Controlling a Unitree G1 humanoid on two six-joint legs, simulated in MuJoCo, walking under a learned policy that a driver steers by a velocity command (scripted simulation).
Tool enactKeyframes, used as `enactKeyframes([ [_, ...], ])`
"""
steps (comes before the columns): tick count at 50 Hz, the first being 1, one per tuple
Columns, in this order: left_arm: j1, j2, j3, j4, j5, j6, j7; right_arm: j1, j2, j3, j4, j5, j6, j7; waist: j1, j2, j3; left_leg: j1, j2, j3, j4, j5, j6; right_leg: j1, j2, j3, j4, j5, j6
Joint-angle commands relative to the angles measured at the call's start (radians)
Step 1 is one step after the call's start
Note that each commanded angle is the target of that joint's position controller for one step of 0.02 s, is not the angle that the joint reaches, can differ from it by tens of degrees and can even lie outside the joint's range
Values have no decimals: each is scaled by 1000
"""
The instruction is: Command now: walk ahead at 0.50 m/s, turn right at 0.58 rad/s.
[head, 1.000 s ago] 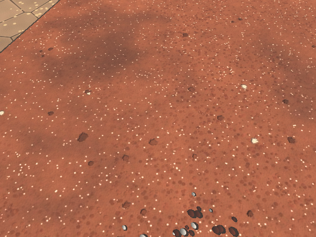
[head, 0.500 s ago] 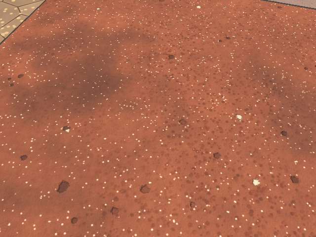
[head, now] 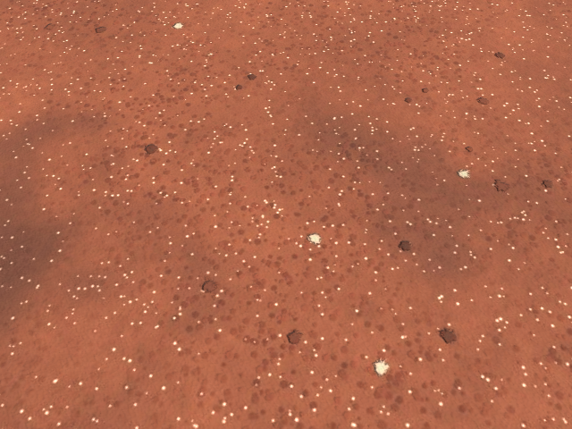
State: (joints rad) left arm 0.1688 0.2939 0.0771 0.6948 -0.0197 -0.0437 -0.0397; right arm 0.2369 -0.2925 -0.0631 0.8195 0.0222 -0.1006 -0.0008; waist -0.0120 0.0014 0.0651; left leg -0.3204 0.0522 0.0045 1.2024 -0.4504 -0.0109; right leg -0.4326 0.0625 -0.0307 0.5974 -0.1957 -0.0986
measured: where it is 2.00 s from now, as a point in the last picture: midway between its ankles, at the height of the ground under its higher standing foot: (324, 200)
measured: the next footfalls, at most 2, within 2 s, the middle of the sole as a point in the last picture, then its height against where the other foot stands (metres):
left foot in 0.38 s outside the picture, level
right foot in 0.90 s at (380, 346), level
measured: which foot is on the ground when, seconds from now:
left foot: up 0.00-0.36, down 0.38-0.90, up 0.92-1.00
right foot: down 0.00-0.40, up 0.42-0.88, down 0.90-1.00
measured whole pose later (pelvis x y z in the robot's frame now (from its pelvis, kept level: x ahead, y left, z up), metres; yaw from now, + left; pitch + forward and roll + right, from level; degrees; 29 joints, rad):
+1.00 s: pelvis +0.54 -0.07 +0.01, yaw -12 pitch +2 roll +0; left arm 0.13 0.26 0.04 0.67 0.00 -0.08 -0.02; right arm 0.34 -0.31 -0.04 0.86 0.03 -0.07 0.01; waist -0.04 0.03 0.02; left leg -0.33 0.01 -0.05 1.11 -0.43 0.02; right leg -0.40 0.01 -0.05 0.53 -0.18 -0.05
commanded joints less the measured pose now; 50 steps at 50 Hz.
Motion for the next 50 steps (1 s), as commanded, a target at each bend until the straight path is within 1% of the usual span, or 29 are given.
enactKeyframes([
  [1,67,109,29,-61,14,-20,13,-51,-137,-29,-106,-22,-41,-4,20,-33,-144,-364,71,-96,-24,110,16,387,-273,448,-327,158,-207],
  [2,49,106,27,-72,19,-20,16,-38,-136,-32,-106,-26,-27,-2,1,-38,-134,-318,74,-94,-59,127,7,326,-255,425,-349,197,-206],
  [5,72,141,36,-65,10,-26,33,-65,-91,-22,-121,-39,-2,-5,-7,-26,-102,-295,56,-63,-204,210,-38,222,-222,337,-376,305,-207],
  [9,128,155,42,-46,0,-17,51,-217,-52,-2,-160,-35,-3,4,51,-66,-67,-244,-1,-53,-515,477,-57,172,-153,267,-363,206,-143],
  [12,180,152,41,-22,-3,-13,53,-284,-58,1,-178,-19,-13,20,86,-87,-62,-191,-28,-52,-633,567,-49,198,-173,294,-344,125,-122],
  [14,211,136,35,-3,-4,-11,54,-300,-76,-4,-185,-18,-22,30,94,-92,-58,-197,-25,-64,-680,544,-27,270,-205,333,-298,109,-115],
  [17,211,140,37,9,3,-3,55,-260,-104,-16,-183,-18,-33,36,65,-128,-54,-155,-34,-47,-718,417,21,351,-242,384,-226,190,-94],
  [18,198,133,33,7,4,0,54,-194,-117,-26,-165,-21,-37,33,27,-133,-77,-66,-51,-21,-755,406,46,356,-219,373,-164,294,-77],
  [19,190,102,22,-1,8,-1,52,-85,-150,-41,-142,-32,-42,28,-25,-115,-160,110,-15,-48,-746,429,88,324,-165,331,-18,374,-48],
  [20,215,61,2,-21,26,-3,53,71,-212,-56,-128,-44,-43,23,-74,9,-313,390,152,-237,-706,451,167,166,-91,259,269,188,-6],
  [21,350,10,-12,-24,-7,-16,53,164,-264,-75,-74,-39,-28,34,-28,344,-400,658,327,-699,-841,178,320,-187,44,170,582,-337,66],
  [22,302,102,0,-8,-16,-21,54,162,-169,-50,-79,-6,-25,39,-63,223,-318,632,326,-776,-906,-59,298,-319,-7,235,690,-374,67],
  [23,182,141,11,-29,-17,-23,51,106,-123,-36,-87,-6,-19,34,-78,125,-188,514,293,-629,-918,-50,257,-363,-46,214,707,-284,65],
  [24,114,130,7,-45,-4,-25,51,53,-111,-27,-98,-19,-12,32,-59,55,-123,394,253,-517,-933,59,238,-339,-87,170,675,-214,65],
  [25,81,117,8,-57,10,-29,48,20,-94,-20,-96,-26,-7,30,-38,42,-77,305,218,-446,-957,157,238,-319,-119,154,610,-161,68],
  [26,91,101,8,-57,11,-30,45,6,-81,-13,-96,-35,-9,27,-12,70,-75,249,190,-391,-976,234,230,-266,-147,147,565,-128,69],
  [27,106,84,5,-52,9,-28,42,5,-74,-10,-92,-33,-11,27,-1,92,-80,224,171,-351,-994,285,232,-235,-155,135,529,-117,75],
  [31,35,36,-14,-77,16,-25,41,35,-126,-23,-63,-16,-12,16,-8,76,-63,191,167,-235,-1047,443,254,-247,-175,91,332,-26,105],
  [34,-53,17,-24,-92,14,-32,32,63,-145,-25,-45,-8,0,11,-38,71,-50,185,135,-146,-1058,476,226,-201,-161,66,140,143,111],
  [38,-161,24,-25,-119,2,-41,16,136,-159,-25,-8,1,14,11,-79,73,-27,223,149,-118,-1034,474,206,-145,-126,42,-6,235,105],
  [41,-193,45,-18,-139,-1,-47,3,152,-174,-30,11,6,31,7,-66,85,-13,304,194,-135,-987,518,186,-136,-113,44,-66,158,70],
  [43,-105,77,-2,-119,5,-50,2,126,-191,-34,13,7,41,1,2,90,-60,323,184,-109,-877,714,159,8,-79,13,-118,123,35],
  [44,25,116,20,-78,11,-48,9,125,-174,-27,12,5,44,-1,64,71,-144,288,138,-67,-722,827,135,200,-60,-5,-133,133,6],
  [45,204,180,42,-43,21,-44,20,117,-128,-6,-12,-15,41,-4,137,2,-285,122,89,-23,-454,669,96,486,-196,137,-91,168,-54],
  [46,268,272,59,-32,33,-37,23,224,-16,29,-37,-20,22,0,95,-255,-401,-281,-82,12,-79,96,26,813,-441,589,-171,-5,-202],
  [47,287,186,39,-30,20,-34,22,199,-91,14,-18,0,5,6,130,-232,-428,-404,-71,-123,63,-124,30,809,-468,747,-265,-142,-218],
  [48,226,144,22,-29,17,-36,23,119,-148,-5,-42,23,-2,11,124,-168,-271,-473,-23,-128,97,-57,40,690,-439,596,-282,-138,-175],
  [49,167,118,12,-33,19,-38,24,63,-142,-4,-52,21,-2,11,98,-106,-192,-449,23,-104,59,30,42,559,-393,465,-304,-76,-144],
  [50,113,92,5,-29,25,-42,20,36,-131,-7,-56,8,4,9,68,-80,-130,-419,50,-98,4,91,37,446,-357,383,-343,-16,-128],
])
